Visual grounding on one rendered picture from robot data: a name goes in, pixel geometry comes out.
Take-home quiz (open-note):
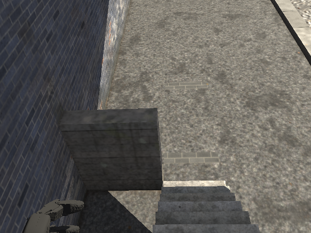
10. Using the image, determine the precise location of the left robot hand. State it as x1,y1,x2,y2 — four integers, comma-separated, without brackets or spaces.
22,199,85,233

